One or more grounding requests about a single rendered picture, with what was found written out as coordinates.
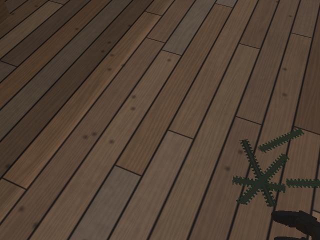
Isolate robot right hand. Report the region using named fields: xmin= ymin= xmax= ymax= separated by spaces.
xmin=271 ymin=210 xmax=320 ymax=240

